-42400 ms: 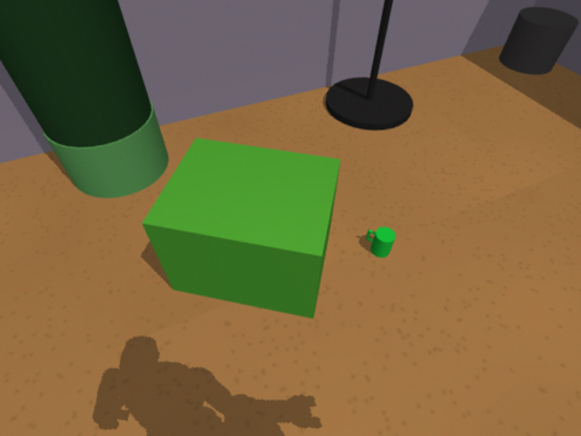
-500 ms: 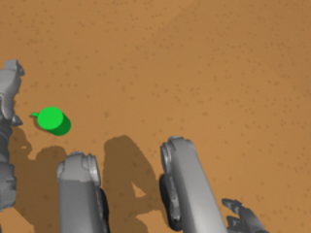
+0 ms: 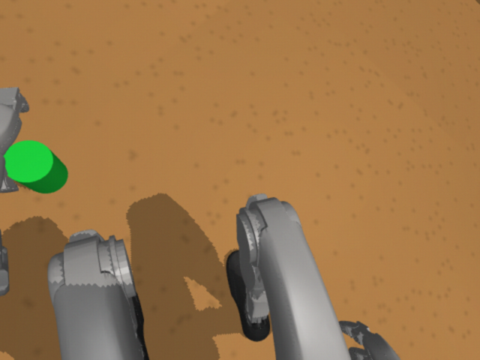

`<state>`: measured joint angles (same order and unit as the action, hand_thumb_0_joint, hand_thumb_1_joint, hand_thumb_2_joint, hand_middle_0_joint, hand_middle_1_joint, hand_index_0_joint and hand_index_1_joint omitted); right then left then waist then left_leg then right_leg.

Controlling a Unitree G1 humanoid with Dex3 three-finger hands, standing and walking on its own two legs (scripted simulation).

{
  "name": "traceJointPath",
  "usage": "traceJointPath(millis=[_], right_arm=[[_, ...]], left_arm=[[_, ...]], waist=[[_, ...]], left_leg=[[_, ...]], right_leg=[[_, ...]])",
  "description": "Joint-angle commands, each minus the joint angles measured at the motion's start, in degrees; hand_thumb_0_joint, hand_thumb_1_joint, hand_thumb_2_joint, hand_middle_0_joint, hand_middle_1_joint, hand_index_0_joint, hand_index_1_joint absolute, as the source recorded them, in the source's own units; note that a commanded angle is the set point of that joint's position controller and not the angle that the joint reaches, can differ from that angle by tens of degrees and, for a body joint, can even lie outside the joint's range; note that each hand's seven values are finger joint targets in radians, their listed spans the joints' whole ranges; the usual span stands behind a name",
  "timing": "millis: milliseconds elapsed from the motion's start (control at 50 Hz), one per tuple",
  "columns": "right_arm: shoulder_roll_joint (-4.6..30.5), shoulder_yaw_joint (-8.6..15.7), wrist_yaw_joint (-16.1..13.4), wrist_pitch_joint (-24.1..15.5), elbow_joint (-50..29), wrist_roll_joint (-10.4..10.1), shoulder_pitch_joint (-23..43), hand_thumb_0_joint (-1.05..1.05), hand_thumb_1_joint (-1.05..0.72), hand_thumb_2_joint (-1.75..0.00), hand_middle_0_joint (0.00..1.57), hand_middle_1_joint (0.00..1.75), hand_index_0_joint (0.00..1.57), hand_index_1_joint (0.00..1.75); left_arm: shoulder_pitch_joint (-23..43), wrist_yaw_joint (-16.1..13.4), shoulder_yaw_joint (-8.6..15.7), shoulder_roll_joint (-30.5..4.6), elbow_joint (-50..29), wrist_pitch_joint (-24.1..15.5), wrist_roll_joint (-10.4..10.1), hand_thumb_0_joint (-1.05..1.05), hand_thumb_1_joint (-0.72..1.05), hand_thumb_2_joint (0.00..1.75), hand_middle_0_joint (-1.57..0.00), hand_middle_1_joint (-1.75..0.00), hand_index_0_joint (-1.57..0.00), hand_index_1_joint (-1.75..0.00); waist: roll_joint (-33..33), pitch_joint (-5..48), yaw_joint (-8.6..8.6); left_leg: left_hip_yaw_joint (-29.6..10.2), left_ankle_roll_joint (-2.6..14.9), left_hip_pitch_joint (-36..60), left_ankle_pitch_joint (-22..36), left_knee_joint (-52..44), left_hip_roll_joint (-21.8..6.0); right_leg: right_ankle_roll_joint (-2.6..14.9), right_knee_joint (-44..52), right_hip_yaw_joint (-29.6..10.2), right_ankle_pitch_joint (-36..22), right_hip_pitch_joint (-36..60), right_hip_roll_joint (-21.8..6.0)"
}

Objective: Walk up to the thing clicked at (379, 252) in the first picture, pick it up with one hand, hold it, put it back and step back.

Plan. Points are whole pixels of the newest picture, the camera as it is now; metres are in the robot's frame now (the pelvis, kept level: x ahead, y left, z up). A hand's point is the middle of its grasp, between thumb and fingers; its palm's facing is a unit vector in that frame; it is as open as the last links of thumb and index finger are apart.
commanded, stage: home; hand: left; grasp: from above
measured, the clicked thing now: (29, 166) +0.49 +0.29 -0.29
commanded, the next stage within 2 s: none
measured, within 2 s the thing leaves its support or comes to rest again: neither
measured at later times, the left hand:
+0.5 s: hand out of the picture +0.41 +0.27 -0.01, palm faces -0.35 -0.45 -0.82, open 9.6 cm
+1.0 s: hand out of the picture +0.28 +0.22 +0.19, palm faces +0.04 -0.93 -0.36, open 7.4 cm
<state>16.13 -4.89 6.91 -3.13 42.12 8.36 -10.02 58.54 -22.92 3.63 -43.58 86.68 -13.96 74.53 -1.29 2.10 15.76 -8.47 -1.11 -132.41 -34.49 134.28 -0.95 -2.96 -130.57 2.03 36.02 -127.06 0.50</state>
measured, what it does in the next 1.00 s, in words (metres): rises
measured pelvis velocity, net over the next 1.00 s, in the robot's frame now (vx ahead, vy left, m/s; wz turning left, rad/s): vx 0.05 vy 0.00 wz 0.10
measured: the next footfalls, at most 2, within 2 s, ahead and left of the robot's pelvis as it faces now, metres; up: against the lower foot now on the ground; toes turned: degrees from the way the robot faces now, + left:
none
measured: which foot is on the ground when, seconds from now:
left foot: down 0.00-1.00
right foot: down 0.00-1.00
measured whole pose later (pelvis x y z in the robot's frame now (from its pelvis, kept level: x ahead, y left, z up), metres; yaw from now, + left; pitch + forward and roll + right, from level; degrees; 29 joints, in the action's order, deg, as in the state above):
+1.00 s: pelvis +0.05 +0.00 +0.28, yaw +6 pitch +22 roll -4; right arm 11.0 -2.3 -4.5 -5.5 31.1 -2.1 -7.4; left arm -8.0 -4.7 1.0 -17.0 8.5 19.0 4.7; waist 1.6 10.7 3.5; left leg -4.3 -1.4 -72.3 -32.5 83.1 -2.7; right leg -1.7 -80.1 2.7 33.1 -68.5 -1.1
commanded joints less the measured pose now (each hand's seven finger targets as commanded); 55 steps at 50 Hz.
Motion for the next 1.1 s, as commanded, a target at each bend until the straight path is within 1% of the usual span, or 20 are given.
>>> traceJointPath(millis=[0, 20, 40, 60, 80, 180, 200, 220, 240, 260, 280, 340, 400, 460, 500, 620, 720, 800, 860, 1080], right_arm=[[14.43, 5.17, -0.56, -1.76, -0.82, 0.99, -10.41, 0.00, -0.91, -0.90, 0.20, 0.30, 0.20, 0.30], [14.97, 5.78, -0.50, -1.90, -0.84, 0.75, -11.30, 0.00, -0.89, -0.89, 0.20, 0.30, 0.20, 0.30], [14.53, 5.82, -0.32, -1.93, -1.05, 0.61, -11.62, 0.00, -0.89, -0.89, 0.20, 0.30, 0.20, 0.30], [14.90, 6.38, -0.29, -1.80, -0.86, 0.29, -11.88, 0.00, -0.91, -0.90, 0.20, 0.30, 0.20, 0.30], [14.65, 6.61, -0.26, -1.55, -0.85, -0.08, -12.28, 0.00, -0.89, -0.89, 0.20, 0.30, 0.20, 0.30], [13.36, 8.14, 0.04, -0.32, -0.94, -2.40, -14.27, 0.00, -0.89, -0.90, 0.20, 0.30, 0.20, 0.30], [13.27, 8.58, 0.05, -0.06, -0.87, -2.79, -14.52, 0.00, -0.89, -0.90, 0.20, 0.30, 0.20, 0.30], [13.20, 9.00, -0.03, 0.33, -1.38, -3.50, -14.34, 0.00, -0.89, -0.90, 0.20, 0.30, 0.20, 0.30], [13.33, 9.35, 0.01, 0.70, -2.07, -4.17, -14.25, 0.00, -0.89, -0.90, 0.20, 0.30, 0.20, 0.30], [12.70, 9.60, -0.10, 1.13, -3.08, -4.74, -13.54, 0.00, -0.90, -0.90, 0.20, 0.30, 0.20, 0.30], [12.48, 9.81, -0.06, 1.59, -3.82, -5.30, -13.24, 0.00, -0.90, -0.90, 0.20, 0.30, 0.20, 0.30], [11.21, 10.51, -0.67, 2.25, -6.49, -6.68, -10.50, 0.00, -0.90, -0.90, 0.20, 0.30, 0.20, 0.30], [10.19, 10.45, -1.36, 2.65, -8.23, -7.51, -7.72, 0.00, -0.90, -0.90, 0.20, 0.30, 0.20, 0.30], [9.01, 10.53, -2.20, 2.45, -10.10, -7.98, -5.31, 0.00, -0.90, -0.90, 0.20, 0.30, 0.20, 0.30], [8.84, 10.41, -2.96, 2.30, -11.23, -8.45, -4.07, 0.00, -0.90, -0.90, 0.20, 0.30, 0.20, 0.30], [8.22, 10.28, -5.71, 0.25, -13.33, -9.36, -0.28, 0.00, -0.90, -0.90, 0.20, 0.30, 0.20, 0.30], [7.39, 9.16, -8.21, -1.62, -15.34, -9.98, 3.04, 0.00, -0.90, -0.90, 0.20, 0.30, 0.20, 0.30], [6.09, 7.98, -10.02, -3.02, -17.36, -10.38, 4.06, 0.00, -0.90, -0.90, 0.20, 0.30, 0.20, 0.30], [4.92, 7.12, -11.26, -4.11, -17.63, -10.42, 3.26, 0.00, -0.90, -0.90, 0.20, 0.30, 0.20, 0.30], [2.52, 4.77, -16.45, -7.87, -19.81, -10.21, -2.10, 0.00, -0.90, -0.90, 0.20, 0.30, 0.20, 0.30]], left_arm=[[22.50, -4.86, 3.23, -15.85, -12.82, 2.41, -1.83, 0.00, -0.50, 0.95, -0.12, -0.99, -0.13, -0.97], [22.83, -4.86, 4.39, -17.01, -15.54, 3.12, -2.25, 0.00, -0.42, 0.92, -0.20, -0.91, -0.20, -0.89], [20.73, -4.44, 3.97, -15.86, -16.31, 3.99, -2.88, 0.00, -0.34, 0.96, -0.23, -0.83, -0.21, -0.81], [20.50, -4.07, 4.50, -16.28, -18.67, 4.58, -3.92, 0.00, -0.42, 0.91, -0.16, -0.91, -0.17, -0.89], [19.42, -3.52, 4.37, -16.12, -19.31, 5.32, -4.26, 0.00, -0.34, 0.91, -0.22, -0.83, -0.20, -0.81], [11.26, 1.51, 3.49, -11.72, -24.54, 8.72, -10.17, 0.00, -0.03, 0.87, -0.21, -0.59, -0.19, -0.60], [8.61, 2.96, 3.24, -9.74, -25.33, 9.30, -11.93, 0.00, 0.05, 0.87, -0.21, -0.56, -0.19, -0.58], [8.25, 4.34, 3.60, -10.21, -28.61, 9.69, -13.55, 0.00, 0.13, 0.86, -0.20, -0.51, -0.19, -0.52], [3.73, 5.90, 3.80, -8.86, -28.53, 10.34, -15.30, 0.00, 0.21, 0.87, -0.21, -0.50, -0.19, -0.51], [0.96, 7.67, 2.37, -5.75, -31.84, 10.88, -17.51, 0.00, 0.29, 0.84, -0.20, -0.45, -0.19, -0.46], [-2.98, 9.30, 2.22, -5.07, -33.58, 11.52, -19.00, 0.00, 0.37, 0.86, -0.20, -0.44, -0.19, -0.44], [-8.26, 13.61, 2.01, -1.20, -43.92, 12.72, -26.79, 0.00, 0.56, 0.87, -0.20, -0.38, -0.19, -0.39], [-16.48, 16.48, 2.55, 1.05, -50.66, 13.96, -32.79, 0.00, 0.65, 0.85, -0.19, -0.34, -0.19, -0.34], [-20.70, 18.21, 0.71, 5.33, -57.87, 14.85, -37.13, 0.00, 0.87, 0.89, -0.20, -0.30, -0.20, -0.30], [-22.51, 18.07, 2.51, 4.81, -62.84, 15.56, -39.96, 0.00, 0.90, 0.90, -0.20, -0.30, -0.20, -0.30], [-33.95, 18.42, 0.62, 11.19, -72.57, 19.05, -47.76, 0.00, 0.90, 0.90, -0.20, -0.30, -0.20, -0.30], [-42.24, 18.38, 0.52, 13.99, -79.77, 23.47, -56.45, 0.00, 0.90, 0.90, -0.20, -0.30, -0.20, -0.30], [-50.27, 17.97, 0.96, 15.39, -85.49, 26.69, -62.61, 0.00, 0.90, 0.90, -0.20, -0.30, -0.20, -0.30], [-54.95, 17.52, 0.76, 17.35, -88.07, 28.81, -67.41, 0.00, 0.90, 0.90, -0.20, -0.30, -0.20, -0.30], [-73.47, 17.19, 2.14, 23.48, -97.42, 36.04, -76.21, 0.00, 0.90, 0.90, -0.20, -0.30, -0.20, -0.30]], waist=[[24.10, 44.00, -0.72], [25.19, 45.49, -1.07], [26.16, 47.67, -1.71], [26.59, 49.67, -2.25], [26.22, 50.73, -2.77], [20.70, 50.58, -4.72], [18.70, 50.33, -5.06], [17.40, 51.05, -5.91], [17.20, 49.32, -6.30], [16.83, 49.37, -6.93], [14.66, 48.56, -7.29], [12.02, 46.85, -8.47], [8.42, 42.37, -9.53], [9.57, 40.59, -9.82], [8.95, 39.81, -10.73], [10.69, 37.57, -11.09], [8.30, 33.44, -10.75], [8.12, 32.38, -11.48], [7.25, 29.74, -10.76], [6.99, 21.53, -12.14]], left_leg=[[6.75, 1.56, 36.09, 0.36, -14.64, 1.06], [6.83, 1.55, 37.15, 1.22, -14.81, 1.05], [7.00, 1.49, 38.05, 2.26, -15.11, 1.00], [7.14, 1.55, 38.64, 3.15, -15.24, 0.90], [7.47, 1.78, 38.43, 3.79, -15.44, 0.84], [7.63, 2.45, 37.35, 5.89, -18.20, 0.84], [7.45, 2.56, 37.90, 6.92, -18.75, 0.76], [7.05, 2.72, 38.51, 7.21, -19.83, 0.72], [6.10, 2.49, 38.95, 6.63, -21.95, 0.93], [5.88, 2.46, 40.24, 7.03, -23.41, 0.75], [5.60, 2.61, 40.59, 6.86, -24.58, 0.68], [4.96, 2.78, 41.71, 6.61, -28.06, 0.50], [5.25, 3.14, 41.86, 6.05, -30.77, 0.23], [5.05, 2.82, 46.00, 4.65, -34.97, -0.20], [5.32, 2.93, 47.58, 1.64, -37.72, -0.16], [4.22, 1.90, 58.85, 1.92, -46.30, -0.62], [3.61, 2.20, 63.93, -2.18, -53.44, -0.36], [3.48, 2.01, 70.67, -0.58, -58.60, -0.42], [3.90, 2.05, 74.04, 2.07, -61.95, -0.28], [4.62, 1.34, 89.36, 14.20, -76.32, 0.04]], right_leg=[[5.42, 12.79, 6.41, -4.31, 15.16, 1.30], [5.31, 12.58, 6.51, -5.43, 15.09, 0.90], [5.57, 12.66, 6.39, -6.41, 16.54, 1.09], [5.54, 12.77, 6.26, -7.34, 17.18, 1.08], [5.54, 13.62, 5.95, -8.06, 18.82, 1.33], [5.17, 17.32, 5.27, -9.89, 25.20, 1.61], [4.96, 18.34, 5.27, -10.84, 26.40, 1.66], [4.91, 19.32, 5.15, -11.07, 27.46, 1.69], [4.91, 19.80, 5.15, -10.38, 27.49, 1.25], [4.83, 21.16, 5.01, -10.69, 28.78, 1.34], [4.76, 22.51, 4.89, -10.55, 30.15, 1.41], [4.48, 26.06, 4.00, -10.98, 33.42, 1.31], [4.28, 30.12, 2.99, -10.93, 36.68, 1.17], [4.52, 33.54, 2.22, -9.36, 38.73, 0.96], [4.49, 36.84, 1.76, -6.69, 40.95, 0.81], [4.45, 42.74, 1.27, -6.78, 45.64, 0.15], [4.02, 50.56, 0.38, -3.28, 52.52, -0.14], [3.95, 55.55, 0.04, -4.34, 58.65, -0.10], [3.80, 59.96, -0.34, -6.50, 64.01, -0.14], [3.48, 74.95, 0.67, -16.50, 82.11, 0.30]])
